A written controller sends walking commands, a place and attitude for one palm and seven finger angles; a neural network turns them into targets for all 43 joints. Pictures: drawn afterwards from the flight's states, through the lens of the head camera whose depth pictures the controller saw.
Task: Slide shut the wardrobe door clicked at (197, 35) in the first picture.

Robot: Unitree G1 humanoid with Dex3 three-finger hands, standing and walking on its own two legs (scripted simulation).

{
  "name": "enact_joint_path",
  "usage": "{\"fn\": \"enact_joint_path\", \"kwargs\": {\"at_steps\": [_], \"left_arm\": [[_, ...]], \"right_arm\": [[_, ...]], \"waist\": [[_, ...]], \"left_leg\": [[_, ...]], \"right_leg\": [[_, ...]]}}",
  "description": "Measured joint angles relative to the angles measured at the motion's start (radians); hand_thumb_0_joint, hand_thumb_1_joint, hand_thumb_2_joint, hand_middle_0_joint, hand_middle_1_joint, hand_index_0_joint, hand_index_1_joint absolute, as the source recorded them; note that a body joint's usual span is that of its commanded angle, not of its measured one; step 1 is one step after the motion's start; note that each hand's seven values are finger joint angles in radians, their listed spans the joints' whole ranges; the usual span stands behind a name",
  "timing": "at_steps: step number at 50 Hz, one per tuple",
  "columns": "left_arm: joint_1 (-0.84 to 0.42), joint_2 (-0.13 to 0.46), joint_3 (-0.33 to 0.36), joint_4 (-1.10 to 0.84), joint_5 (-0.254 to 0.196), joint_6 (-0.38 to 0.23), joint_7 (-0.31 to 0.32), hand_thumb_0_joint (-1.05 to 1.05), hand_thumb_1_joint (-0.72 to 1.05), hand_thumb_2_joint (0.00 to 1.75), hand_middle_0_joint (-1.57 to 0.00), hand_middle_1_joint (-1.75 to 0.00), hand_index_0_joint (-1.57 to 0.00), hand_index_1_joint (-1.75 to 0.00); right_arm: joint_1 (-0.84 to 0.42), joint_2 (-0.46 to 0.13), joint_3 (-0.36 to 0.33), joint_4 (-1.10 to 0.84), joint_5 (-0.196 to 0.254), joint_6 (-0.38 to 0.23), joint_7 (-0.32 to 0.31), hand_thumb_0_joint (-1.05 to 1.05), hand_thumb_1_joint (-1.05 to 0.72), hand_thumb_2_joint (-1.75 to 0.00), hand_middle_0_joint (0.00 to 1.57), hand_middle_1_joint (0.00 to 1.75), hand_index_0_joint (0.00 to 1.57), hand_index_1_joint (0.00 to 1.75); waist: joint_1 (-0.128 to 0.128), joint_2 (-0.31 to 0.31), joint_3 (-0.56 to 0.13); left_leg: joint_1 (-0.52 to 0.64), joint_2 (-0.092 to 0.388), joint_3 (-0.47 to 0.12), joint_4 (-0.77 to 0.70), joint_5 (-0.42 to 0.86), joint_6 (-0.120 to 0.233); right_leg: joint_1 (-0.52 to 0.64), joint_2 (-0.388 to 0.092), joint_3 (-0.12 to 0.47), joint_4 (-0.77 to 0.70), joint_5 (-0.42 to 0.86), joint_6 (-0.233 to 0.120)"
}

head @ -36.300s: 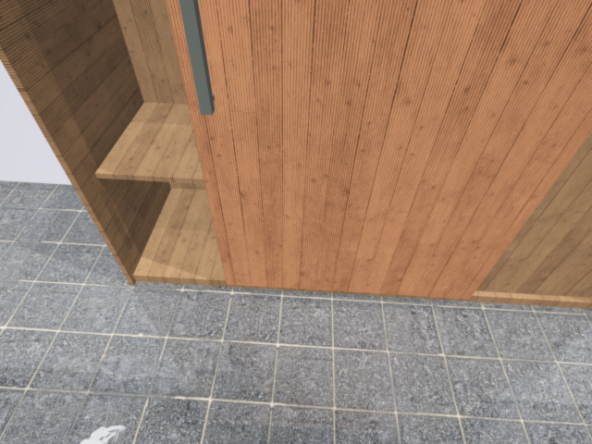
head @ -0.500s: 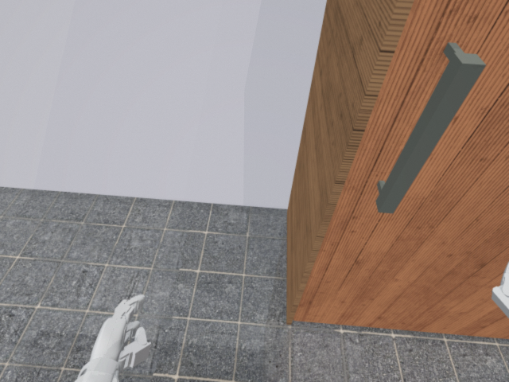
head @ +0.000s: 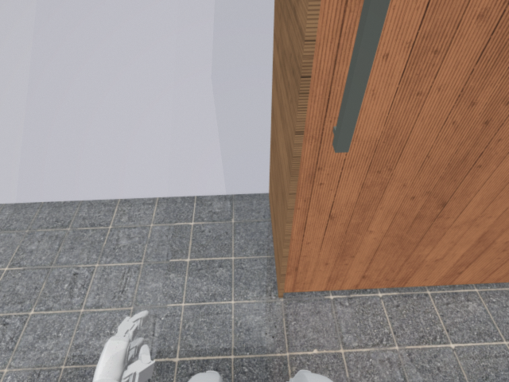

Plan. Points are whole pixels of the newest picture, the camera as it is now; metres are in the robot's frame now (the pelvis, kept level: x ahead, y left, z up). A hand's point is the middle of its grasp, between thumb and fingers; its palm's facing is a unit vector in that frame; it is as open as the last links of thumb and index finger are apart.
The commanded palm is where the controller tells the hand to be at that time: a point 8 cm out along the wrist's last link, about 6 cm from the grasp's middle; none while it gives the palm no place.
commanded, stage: step back with the hand held close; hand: right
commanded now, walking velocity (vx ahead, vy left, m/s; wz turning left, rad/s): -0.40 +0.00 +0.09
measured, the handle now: (352, 78) +0.54 -0.14 +0.22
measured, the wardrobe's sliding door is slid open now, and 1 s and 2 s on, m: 0.00 0.00 0.00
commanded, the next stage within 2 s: stop stepping back and stand still in 0.30 s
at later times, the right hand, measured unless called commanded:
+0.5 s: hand out of the picture +0.08 -0.27 +0.20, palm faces +0.43 +0.84 -0.34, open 7.4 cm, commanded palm +0.04 -0.30 +0.20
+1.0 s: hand out of the picture +0.02 -0.31 +0.19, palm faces +0.38 +0.86 -0.34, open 7.4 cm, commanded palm -0.02 -0.34 +0.20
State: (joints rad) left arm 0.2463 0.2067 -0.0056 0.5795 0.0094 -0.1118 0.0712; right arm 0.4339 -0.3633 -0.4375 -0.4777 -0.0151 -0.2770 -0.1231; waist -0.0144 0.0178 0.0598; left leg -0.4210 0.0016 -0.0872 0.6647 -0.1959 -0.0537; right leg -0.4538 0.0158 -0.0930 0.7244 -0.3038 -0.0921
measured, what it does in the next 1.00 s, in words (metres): walks backwards: left foot, then right foot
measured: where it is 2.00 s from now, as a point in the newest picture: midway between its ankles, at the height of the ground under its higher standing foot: outside the picture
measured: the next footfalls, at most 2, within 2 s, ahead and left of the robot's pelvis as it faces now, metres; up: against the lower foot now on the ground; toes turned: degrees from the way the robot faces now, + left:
left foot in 0.32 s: -0.08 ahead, +0.13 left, +0.00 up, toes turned +0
right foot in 0.58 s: -0.09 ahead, -0.18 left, +0.00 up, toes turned +6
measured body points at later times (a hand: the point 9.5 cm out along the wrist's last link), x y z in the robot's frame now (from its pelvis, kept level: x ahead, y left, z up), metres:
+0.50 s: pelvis -0.13 -0.02 +0.02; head -0.13 -0.05 +0.47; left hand +0.03 +0.21 -0.04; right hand +0.05 -0.31 +0.21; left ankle -0.12 +0.13 -0.71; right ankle -0.08 -0.12 -0.65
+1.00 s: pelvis -0.21 -0.07 +0.02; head -0.24 -0.10 +0.47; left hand -0.12 +0.20 -0.06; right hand +0.00 -0.36 +0.20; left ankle -0.23 +0.05 -0.71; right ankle -0.15 -0.17 -0.67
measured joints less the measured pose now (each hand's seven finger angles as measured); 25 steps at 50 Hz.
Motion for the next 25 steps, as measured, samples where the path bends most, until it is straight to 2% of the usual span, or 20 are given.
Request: {"fn": "enact_joint_path", "kwargs": {"at_steps": [3, 6, 7, 10, 12, 14, 16, 17, 19, 21, 22, 23, 25], "left_arm": [[-0.011, -0.004, 0.004, 0.011, 0.005, -0.009, -0.008, 0.01, 0.90, 0.90, -0.20, -0.30, -0.21, -0.30], [-0.019, 0.001, 0.009, 0.011, 0.006, -0.022, -0.009, 0.01, 0.90, 0.90, -0.21, -0.30, -0.21, -0.30], [-0.021, 0.005, 0.011, 0.008, 0.005, -0.028, -0.006, 0.01, 0.90, 0.90, -0.20, -0.30, -0.21, -0.30], [-0.021, 0.005, 0.026, 0.017, 0.009, -0.043, -0.001, 0.01, 0.90, 0.90, -0.20, -0.30, -0.21, -0.30], [-0.024, -0.006, 0.032, 0.041, 0.006, -0.042, -0.010, 0.01, 0.90, 0.90, -0.20, -0.30, -0.21, -0.30], [-0.029, -0.014, 0.034, 0.050, 0.001, -0.037, -0.023, 0.01, 0.90, 0.90, -0.20, -0.30, -0.21, -0.30], [-0.034, -0.020, 0.033, 0.040, 0.000, -0.040, -0.030, 0.01, 0.90, 0.90, -0.20, -0.30, -0.21, -0.30], [-0.045, -0.016, 0.035, 0.042, -0.002, -0.043, -0.032, 0.01, 0.90, 0.90, -0.20, -0.30, -0.21, -0.30], [-0.054, -0.009, 0.040, 0.075, 0.002, -0.043, -0.033, 0.01, 0.90, 0.90, -0.20, -0.30, -0.21, -0.30], [-0.045, -0.016, 0.031, 0.111, 0.003, -0.040, -0.035, 0.01, 0.90, 0.90, -0.20, -0.30, -0.20, -0.30], [-0.042, -0.026, 0.020, 0.115, 0.003, -0.036, -0.032, 0.01, 0.90, 0.90, -0.20, -0.30, -0.20, -0.30], [-0.040, -0.036, 0.007, 0.107, 0.004, -0.032, -0.028, 0.01, 0.90, 0.90, -0.20, -0.30, -0.20, -0.30], [-0.032, -0.045, -0.013, 0.072, 0.005, -0.033, -0.019, 0.02, 0.90, 0.90, -0.20, -0.30, -0.21, -0.30]], "right_arm": [[0.031, -0.016, -0.031, -0.044, 0.010, -0.026, -0.003, 0.02, -0.89, -0.90, 0.21, 0.30, 0.21, 0.30], [0.021, -0.028, -0.043, -0.053, 0.016, -0.046, -0.006, 0.02, -0.89, -0.90, 0.21, 0.30, 0.21, 0.30], [0.007, -0.029, -0.044, -0.045, 0.015, -0.051, -0.006, 0.02, -0.89, -0.90, 0.21, 0.30, 0.21, 0.30], [-0.050, -0.039, -0.041, 0.000, 0.013, -0.047, -0.004, 0.01, -0.89, -0.90, 0.21, 0.30, 0.21, 0.30], [-0.063, -0.044, -0.052, 0.022, 0.023, -0.047, -0.003, 0.01, -0.89, -0.90, 0.21, 0.30, 0.21, 0.30], [-0.037, -0.036, -0.068, 0.033, 0.039, -0.045, -0.006, 0.01, -0.89, -0.90, 0.21, 0.30, 0.21, 0.30], [-0.002, -0.031, -0.077, 0.023, 0.053, -0.035, -0.006, 0.01, -0.89, -0.90, 0.21, 0.30, 0.21, 0.30], [-0.001, -0.013, -0.066, 0.021, 0.054, -0.037, -0.004, 0.02, -0.89, -0.90, 0.21, 0.30, 0.21, 0.30], [-0.012, 0.023, -0.006, 0.027, 0.045, -0.041, 0.000, 0.02, -0.89, -0.90, 0.21, 0.30, 0.21, 0.30], [-0.016, 0.036, 0.040, 0.026, 0.034, -0.030, 0.005, 0.02, -0.89, -0.90, 0.21, 0.30, 0.21, 0.30], [-0.012, 0.031, 0.044, 0.020, 0.032, -0.025, 0.007, 0.02, -0.89, -0.90, 0.21, 0.30, 0.21, 0.30], [-0.004, 0.020, 0.039, 0.016, 0.033, -0.024, 0.006, 0.02, -0.89, -0.90, 0.21, 0.30, 0.21, 0.30], [0.009, -0.006, 0.025, 0.017, 0.034, -0.019, -0.001, 0.02, -0.89, -0.90, 0.21, 0.30, 0.21, 0.30]], "waist": [[-0.009, 0.010, 0.000], [-0.012, 0.013, 0.005], [-0.008, 0.004, 0.009], [0.018, -0.045, 0.014], [0.012, -0.051, -0.005], [-0.004, -0.054, -0.036], [-0.028, -0.042, -0.060], [-0.042, -0.053, -0.053], [-0.058, -0.058, -0.036], [-0.078, -0.013, -0.045], [-0.084, 0.020, -0.049], [-0.081, 0.052, -0.054], [-0.059, 0.092, -0.066]], "left_leg": [[-0.020, -0.001, -0.012, -0.003, 0.022, -0.001], [-0.044, -0.006, -0.028, 0.006, 0.019, 0.012], [-0.057, -0.018, -0.032, 0.039, -0.014, 0.018], [-0.068, -0.069, 0.003, 0.287, -0.151, 0.024], [-0.030, -0.083, 0.026, 0.370, -0.218, 0.031], [0.045, -0.075, 0.066, 0.317, -0.273, 0.049], [0.144, -0.046, 0.084, 0.131, -0.300, 0.075], [0.143, -0.052, 0.080, 0.099, -0.293, 0.077], [0.137, -0.049, 0.072, 0.084, -0.247, 0.060], [0.143, -0.022, 0.041, 0.024, -0.183, 0.040], [0.143, -0.008, 0.018, -0.010, -0.151, 0.035], [0.141, 0.003, -0.002, -0.043, -0.120, 0.034], [0.130, 0.016, -0.027, -0.094, -0.071, 0.030]], "right_leg": [[-0.022, 0.001, -0.008, 0.017, -0.046, 0.007], [-0.038, 0.001, -0.018, 0.008, -0.022, 0.005], [-0.045, -0.007, -0.021, 0.004, 0.008, -0.004], [-0.061, -0.061, -0.026, -0.022, 0.187, -0.027], [-0.078, -0.074, -0.030, -0.029, 0.202, -0.019], [-0.100, -0.097, -0.053, -0.046, 0.210, -0.010], [-0.139, -0.110, -0.088, -0.043, 0.198, 0.005], [-0.162, -0.119, -0.082, -0.014, 0.133, 0.035], [-0.209, -0.081, -0.016, 0.189, -0.038, 0.097], [-0.218, -0.024, 0.025, 0.382, -0.112, 0.121], [-0.198, -0.009, 0.027, 0.418, -0.121, 0.126], [-0.165, -0.003, 0.025, 0.408, -0.117, 0.124], [-0.068, -0.003, 0.032, 0.278, -0.095, 0.109]]}}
